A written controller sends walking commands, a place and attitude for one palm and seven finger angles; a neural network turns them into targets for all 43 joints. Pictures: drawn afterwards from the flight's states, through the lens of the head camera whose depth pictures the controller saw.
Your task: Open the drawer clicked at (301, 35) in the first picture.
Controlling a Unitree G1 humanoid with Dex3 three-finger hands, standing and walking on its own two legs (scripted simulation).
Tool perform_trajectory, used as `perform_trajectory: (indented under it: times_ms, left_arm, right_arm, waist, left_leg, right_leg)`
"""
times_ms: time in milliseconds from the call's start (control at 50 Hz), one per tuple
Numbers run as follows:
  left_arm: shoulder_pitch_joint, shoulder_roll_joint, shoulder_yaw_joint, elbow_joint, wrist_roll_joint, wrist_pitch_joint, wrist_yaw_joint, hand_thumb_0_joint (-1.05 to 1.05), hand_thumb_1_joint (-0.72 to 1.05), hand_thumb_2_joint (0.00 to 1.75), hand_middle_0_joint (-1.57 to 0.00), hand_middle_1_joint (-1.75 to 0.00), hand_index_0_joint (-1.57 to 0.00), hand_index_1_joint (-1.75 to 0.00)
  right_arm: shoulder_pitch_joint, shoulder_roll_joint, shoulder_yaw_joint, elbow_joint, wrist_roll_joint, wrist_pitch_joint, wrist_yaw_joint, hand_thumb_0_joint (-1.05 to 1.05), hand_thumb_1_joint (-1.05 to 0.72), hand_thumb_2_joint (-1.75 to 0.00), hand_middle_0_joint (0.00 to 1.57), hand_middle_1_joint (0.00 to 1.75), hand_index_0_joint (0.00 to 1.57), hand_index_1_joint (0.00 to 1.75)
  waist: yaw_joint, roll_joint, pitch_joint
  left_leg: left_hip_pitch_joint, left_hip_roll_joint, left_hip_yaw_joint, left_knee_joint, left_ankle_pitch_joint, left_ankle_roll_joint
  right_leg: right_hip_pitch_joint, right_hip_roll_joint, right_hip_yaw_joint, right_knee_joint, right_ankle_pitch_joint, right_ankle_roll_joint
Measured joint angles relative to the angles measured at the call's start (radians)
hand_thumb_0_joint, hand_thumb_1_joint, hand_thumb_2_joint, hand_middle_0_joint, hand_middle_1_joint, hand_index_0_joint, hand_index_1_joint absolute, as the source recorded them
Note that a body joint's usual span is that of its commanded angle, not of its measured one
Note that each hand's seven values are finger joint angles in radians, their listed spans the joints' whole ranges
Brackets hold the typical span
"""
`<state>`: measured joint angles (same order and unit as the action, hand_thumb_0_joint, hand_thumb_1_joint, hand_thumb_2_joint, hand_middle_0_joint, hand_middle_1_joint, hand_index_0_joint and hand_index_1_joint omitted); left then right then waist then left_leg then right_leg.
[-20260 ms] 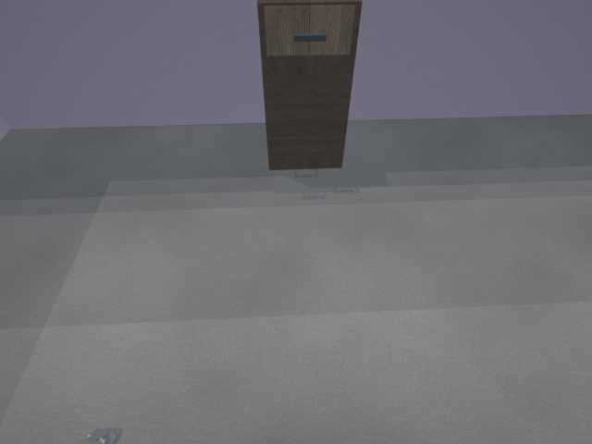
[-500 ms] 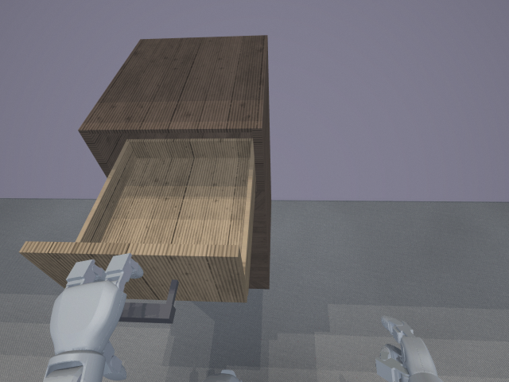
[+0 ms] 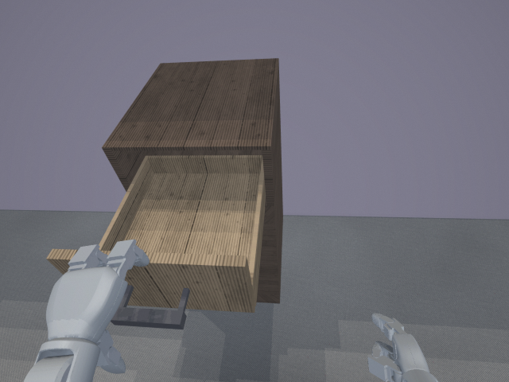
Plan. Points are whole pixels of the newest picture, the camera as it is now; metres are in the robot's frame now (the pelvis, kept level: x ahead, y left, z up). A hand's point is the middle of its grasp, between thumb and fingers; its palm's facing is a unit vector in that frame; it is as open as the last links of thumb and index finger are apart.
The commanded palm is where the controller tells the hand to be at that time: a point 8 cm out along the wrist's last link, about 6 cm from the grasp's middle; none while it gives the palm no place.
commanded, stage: lift the hand off the handle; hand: left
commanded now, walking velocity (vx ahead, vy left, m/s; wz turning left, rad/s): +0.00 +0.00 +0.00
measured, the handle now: (152, 305) +0.25 +0.23 -0.04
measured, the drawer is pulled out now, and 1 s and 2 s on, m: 0.29 0.29 0.29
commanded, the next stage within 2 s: draw the hand back to the body in 0.26 s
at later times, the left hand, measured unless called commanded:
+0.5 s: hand (112, 303) +0.19 +0.22 +0.10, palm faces +0.07 -0.11 -0.99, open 13.8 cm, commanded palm +0.16 +0.22 +0.16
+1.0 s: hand (72, 299) +0.18 +0.26 +0.12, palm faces +0.10 -0.25 -0.96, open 13.8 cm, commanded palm +0.15 +0.26 +0.18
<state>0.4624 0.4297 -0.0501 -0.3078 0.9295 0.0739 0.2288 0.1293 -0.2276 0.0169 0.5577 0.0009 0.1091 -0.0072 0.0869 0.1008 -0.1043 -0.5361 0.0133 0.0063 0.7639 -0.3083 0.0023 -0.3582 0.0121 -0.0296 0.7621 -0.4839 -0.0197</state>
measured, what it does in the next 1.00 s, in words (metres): stands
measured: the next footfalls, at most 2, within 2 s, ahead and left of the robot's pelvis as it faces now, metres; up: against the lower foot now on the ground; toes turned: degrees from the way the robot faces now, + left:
none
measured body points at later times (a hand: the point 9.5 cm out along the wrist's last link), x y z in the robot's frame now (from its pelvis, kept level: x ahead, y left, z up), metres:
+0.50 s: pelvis +0.00 -0.01 +0.01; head +0.00 -0.05 +0.46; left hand +0.18 +0.22 +0.15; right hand +0.22 -0.21 -0.08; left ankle +0.05 +0.12 -0.71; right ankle -0.05 -0.11 -0.71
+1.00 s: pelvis +0.01 +0.01 +0.01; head +0.01 -0.03 +0.46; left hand +0.17 +0.27 +0.18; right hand +0.23 -0.20 -0.07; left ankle +0.05 +0.12 -0.71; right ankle -0.05 -0.11 -0.71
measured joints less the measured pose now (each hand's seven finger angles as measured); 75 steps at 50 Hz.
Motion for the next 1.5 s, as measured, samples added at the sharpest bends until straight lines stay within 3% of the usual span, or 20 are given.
perform_trajectory:
  times_ms: [260,460,560,680,860,980,1020,1040,1060,1080,1120,1160,1240,1360,1500]
  left_arm:
    - [0.008,0.024,0.032,-0.075,-0.043,-0.012,-0.07,0.0,-0.49,0.3,-0.31,-1.2,-0.32,-1.2]
    - [0.003,0.02,0.012,-0.066,-0.021,-0.052,-0.085,0.0,-0.49,0.3,-0.32,-1.2,-0.32,-1.2]
    - [0.011,0.048,0.062,-0.074,-0.038,-0.054,-0.073,0.0,-0.49,0.3,-0.32,-1.2,-0.33,-1.2]
    - [0.032,0.06,0.1,-0.079,-0.077,-0.03,-0.109,0.0,-0.49,0.3,-0.31,-1.2,-0.32,-1.2]
    - [0.092,0.098,0.136,-0.143,-0.094,-0.098,-0.108,0.0,-0.49,0.3,-0.32,-1.2,-0.33,-1.2]
    - [0.118,0.109,0.185,-0.16,-0.121,-0.079,-0.099,0.0,-0.49,0.3,-0.31,-1.2,-0.32,-1.2]
    - [0.111,0.041,0.206,-0.153,-0.452,-0.09,-0.108,-0.01,-0.48,0.3,-0.31,-1.2,-0.33,-1.2]
    - [0.108,-0.004,0.214,-0.146,-0.591,-0.097,-0.108,-0.01,-0.48,0.3,-0.31,-1.19,-0.33,-1.19]
    - [0.106,-0.044,0.22,-0.143,-0.697,-0.103,-0.106,-0.01,-0.47,0.31,-0.31,-1.19,-0.32,-1.19]
    - [0.105,-0.077,0.222,-0.143,-0.776,-0.109,-0.102,-0.01,-0.46,0.31,-0.31,-1.18,-0.32,-1.18]
    - [0.101,-0.12,0.218,-0.153,-0.874,-0.122,-0.094,-0.01,-0.42,0.33,-0.31,-1.16,-0.32,-1.16]
    - [0.098,-0.137,0.215,-0.169,-0.923,-0.136,-0.089,-0.01,-0.38,0.34,-0.3,-1.13,-0.31,-1.13]
    - [0.096,-0.123,0.235,-0.199,-0.964,-0.161,-0.09,-0.01,-0.28,0.39,-0.29,-1.06,-0.3,-1.06]
    - [0.114,-0.096,0.292,-0.196,-0.989,-0.169,-0.108,-0.01,-0.09,0.47,-0.28,-0.94,-0.29,-0.94]
    - [0.14,-0.094,0.306,-0.198,-0.996,-0.154,-0.114,0.0,0.15,0.57,-0.26,-0.78,-0.27,-0.79]
  right_arm:
    - [-0.006,-0.022,-0.008,-0.002,0.014,-0.013,0.002,0.01,-0.91,-0.9,0.19,0.3,0.2,0.3]
    - [-0.009,-0.016,-0.007,-0.006,0.006,-0.027,0.003,0.01,-0.91,-0.9,0.19,0.3,0.2,0.3]
    - [-0.012,-0.009,-0.004,0.003,0.01,-0.022,0.002,0.01,-0.91,-0.9,0.19,0.3,0.2,0.3]
    - [-0.006,-0.018,-0.001,-0.004,0.016,-0.022,-0.001,0.01,-0.91,-0.9,0.19,0.3,0.2,0.3]
    - [0.001,-0.027,-0.01,-0.022,0.014,-0.027,-0.007,0.01,-0.91,-0.9,0.19,0.3,0.2,0.3]
    - [0.001,-0.028,-0.015,-0.026,0.02,-0.021,0.001,0.01,-0.91,-0.9,0.19,0.3,0.2,0.3]
    - [0.001,-0.021,-0.014,-0.033,0.027,-0.056,-0.013,0.01,-0.91,-0.9,0.19,0.3,0.2,0.3]
    - [0.008,-0.015,-0.008,-0.038,0.028,-0.082,-0.025,0.01,-0.91,-0.9,0.19,0.3,0.2,0.3]
    - [0.018,-0.006,0.0,-0.04,0.027,-0.107,-0.038,0.01,-0.91,-0.9,0.19,0.3,0.2,0.3]
    - [0.031,0.003,0.009,-0.04,0.026,-0.13,-0.05,0.01,-0.91,-0.9,0.19,0.3,0.2,0.3]
    - [0.056,0.02,0.025,-0.033,0.023,-0.17,-0.067,0.01,-0.91,-0.9,0.19,0.3,0.2,0.3]
    - [0.075,0.032,0.038,-0.019,0.02,-0.202,-0.074,0.01,-0.91,-0.9,0.2,0.3,0.2,0.3]
    - [0.088,0.04,0.046,0.011,0.016,-0.237,-0.068,0.01,-0.91,-0.9,0.2,0.3,0.2,0.3]
    - [0.074,0.031,0.023,0.038,0.017,-0.23,-0.056,0.01,-0.91,-0.9,0.2,0.3,0.21,0.3]
    - [0.062,0.01,-0.004,0.044,0.021,-0.217,-0.06,0.01,-0.91,-0.9,0.2,0.3,0.2,0.3]
  waist:
    - [0.007,0.013,0.02]
    - [0.017,0.007,0.034]
    - [0.017,0.006,0.034]
    - [0.014,0.012,0.034]
    - [0.018,0.004,0.038]
    - [0.017,0.006,0.031]
    - [0.002,0.011,0.07]
    - [-0.004,0.008,0.083]
    - [-0.01,0.001,0.091]
    - [-0.015,-0.009,0.094]
    - [-0.021,-0.032,0.095]
    - [-0.027,-0.049,0.094]
    - [-0.038,-0.063,0.095]
    - [-0.049,-0.053,0.098]
    - [-0.043,-0.042,0.097]
  left_leg:
    - [0.085,0.001,-0.001,-0.088,0.041,-0.006]
    - [0.095,0.004,-0.007,-0.104,0.05,-0.01]
    - [0.1,0.007,-0.007,-0.105,0.047,-0.012]
    - [0.107,0.004,-0.008,-0.115,0.049,-0.008]
    - [0.093,0.003,-0.005,-0.101,0.038,-0.001]
    - [0.081,0.0,-0.003,-0.09,0.031,0.006]
    - [0.118,-0.005,-0.001,-0.1,0.032,0.01]
    - [0.138,-0.008,0.003,-0.111,0.034,0.012]
    - [0.157,-0.011,0.007,-0.124,0.037,0.012]
    - [0.173,-0.015,0.009,-0.138,0.041,0.013]
    - [0.201,-0.019,0.01,-0.162,0.047,0.013]
    - [0.223,-0.019,0.009,-0.181,0.051,0.011]
    - [0.253,-0.017,0.01,-0.21,0.057,0.008]
    - [0.271,-0.012,0.017,-0.244,0.067,0.007]
    - [0.281,-0.013,0.016,-0.27,0.076,0.004]
  right_leg:
    - [0.08,0.002,0.0,-0.084,0.041,-0.004]
    - [0.093,0.007,-0.006,-0.104,0.051,-0.01]
    - [0.1,0.01,-0.005,-0.11,0.052,-0.011]
    - [0.111,0.007,-0.007,-0.127,0.056,-0.006]
    - [0.104,0.006,-0.004,-0.129,0.056,0.002]
    - [0.097,0.003,-0.002,-0.129,0.055,0.009]
    - [0.135,-0.002,0.0,-0.141,0.058,0.012]
    - [0.152,-0.006,0.003,-0.149,0.059,0.014]
    - [0.168,-0.01,0.006,-0.159,0.061,0.015]
    - [0.182,-0.013,0.008,-0.169,0.063,0.016]
    - [0.209,-0.017,0.008,-0.191,0.069,0.017]
    - [0.235,-0.017,0.007,-0.217,0.076,0.016]
    - [0.269,-0.014,0.009,-0.26,0.091,0.013]
    - [0.289,-0.01,0.016,-0.307,0.112,0.013]
    - [0.298,-0.011,0.015,-0.332,0.12,0.011]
